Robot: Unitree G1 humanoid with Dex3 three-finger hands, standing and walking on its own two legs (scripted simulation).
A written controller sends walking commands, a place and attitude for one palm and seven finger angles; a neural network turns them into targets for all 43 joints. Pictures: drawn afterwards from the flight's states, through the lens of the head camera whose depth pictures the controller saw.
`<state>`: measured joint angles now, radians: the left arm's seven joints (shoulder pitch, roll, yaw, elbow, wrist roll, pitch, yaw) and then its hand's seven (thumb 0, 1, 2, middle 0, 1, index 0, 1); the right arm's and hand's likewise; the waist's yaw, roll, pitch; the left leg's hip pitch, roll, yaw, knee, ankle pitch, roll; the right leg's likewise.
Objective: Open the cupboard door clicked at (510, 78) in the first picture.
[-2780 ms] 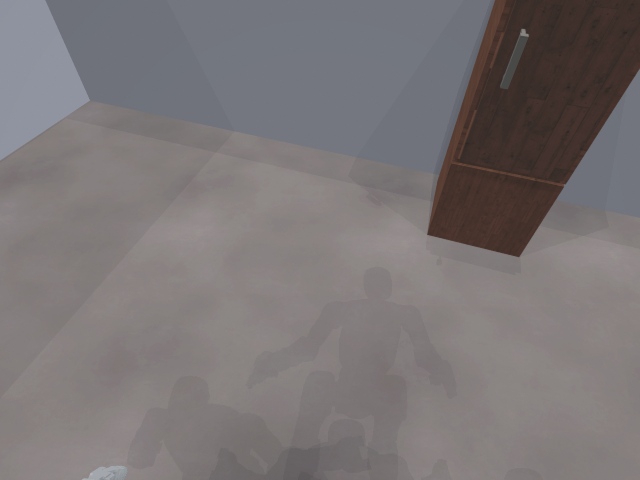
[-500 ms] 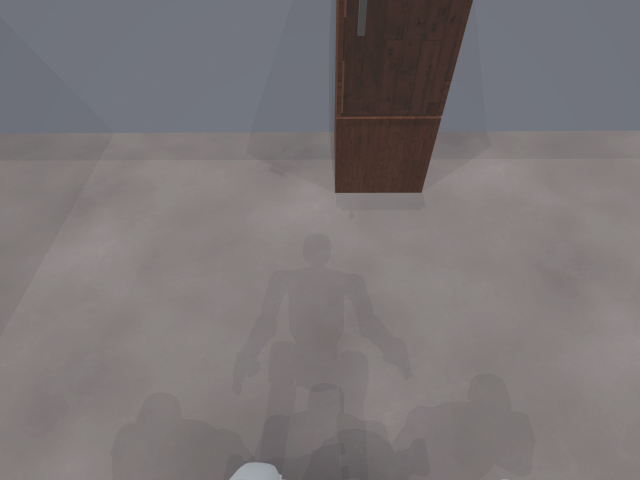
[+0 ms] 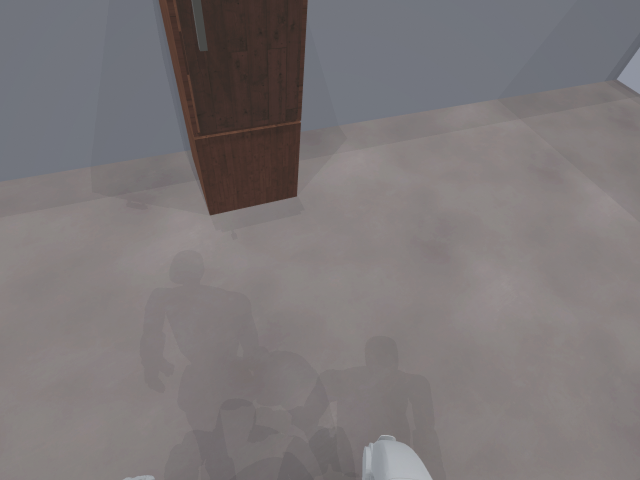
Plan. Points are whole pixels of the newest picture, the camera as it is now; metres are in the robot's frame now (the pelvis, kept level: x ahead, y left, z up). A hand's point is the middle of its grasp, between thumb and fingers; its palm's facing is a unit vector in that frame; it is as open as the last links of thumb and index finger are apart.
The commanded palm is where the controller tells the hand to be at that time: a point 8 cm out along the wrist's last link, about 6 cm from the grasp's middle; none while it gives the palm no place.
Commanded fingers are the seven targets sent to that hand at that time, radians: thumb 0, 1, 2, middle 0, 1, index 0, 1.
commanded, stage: walk to a spot facing it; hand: left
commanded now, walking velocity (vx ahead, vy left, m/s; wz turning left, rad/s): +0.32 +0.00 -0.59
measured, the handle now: (197, 17) +1.14 +0.37 +0.02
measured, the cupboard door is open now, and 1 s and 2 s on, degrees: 0 0 0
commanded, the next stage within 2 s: turn to face it in 0.92 s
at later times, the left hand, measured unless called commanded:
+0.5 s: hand (236, 365) +0.31 +0.14 -0.18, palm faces -0.19 -0.96 -0.20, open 7.2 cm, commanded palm none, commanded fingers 0.00 0.90 0.90 -0.20 -0.30 -0.20 -0.30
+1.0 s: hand (306, 247) +0.58 +0.04 -0.18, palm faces -0.48 -0.87 -0.14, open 7.4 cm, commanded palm none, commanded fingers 0.00 0.90 0.90 -0.20 -0.30 -0.20 -0.30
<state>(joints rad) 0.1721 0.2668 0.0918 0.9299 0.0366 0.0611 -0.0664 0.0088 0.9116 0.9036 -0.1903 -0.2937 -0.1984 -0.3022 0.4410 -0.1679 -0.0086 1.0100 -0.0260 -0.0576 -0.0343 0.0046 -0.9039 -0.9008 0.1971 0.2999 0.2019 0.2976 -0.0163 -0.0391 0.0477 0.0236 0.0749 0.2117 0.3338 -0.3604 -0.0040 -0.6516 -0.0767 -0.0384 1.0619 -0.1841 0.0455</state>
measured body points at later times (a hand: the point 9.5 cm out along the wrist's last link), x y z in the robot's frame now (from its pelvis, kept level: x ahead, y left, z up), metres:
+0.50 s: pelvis +0.21 -0.04 -0.01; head +0.23 -0.03 +0.44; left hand +0.32 +0.19 -0.16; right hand +0.25 -0.29 -0.14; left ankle +0.33 +0.08 -0.71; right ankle +0.16 -0.13 -0.74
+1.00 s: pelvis +0.41 -0.08 -0.01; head +0.46 -0.09 +0.44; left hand +0.60 +0.09 -0.17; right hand +0.25 -0.26 -0.15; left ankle +0.36 +0.06 -0.74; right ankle +0.47 -0.24 -0.70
